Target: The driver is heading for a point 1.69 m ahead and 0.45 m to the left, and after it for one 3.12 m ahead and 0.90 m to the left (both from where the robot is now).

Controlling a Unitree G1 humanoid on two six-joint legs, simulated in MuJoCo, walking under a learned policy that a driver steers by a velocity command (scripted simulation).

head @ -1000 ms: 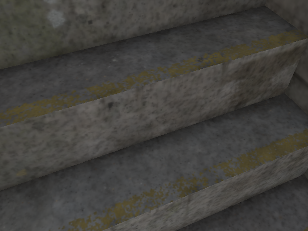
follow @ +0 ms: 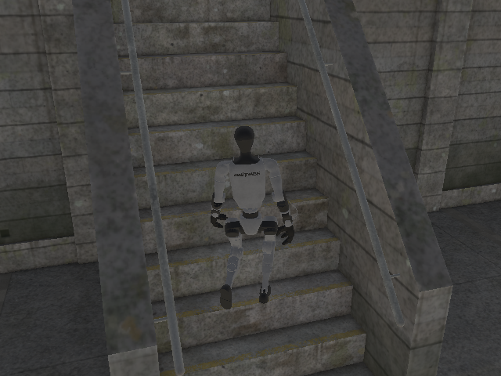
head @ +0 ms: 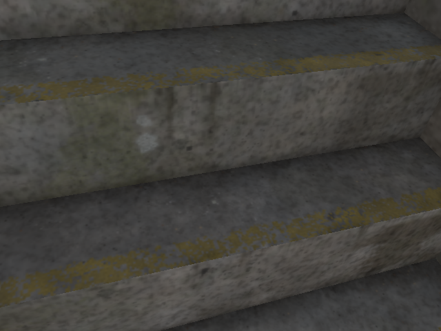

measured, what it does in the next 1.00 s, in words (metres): climbs: left foot 0.26 m higher, then right foot 0.26 m lower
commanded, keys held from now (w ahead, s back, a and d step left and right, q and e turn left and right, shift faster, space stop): w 1.00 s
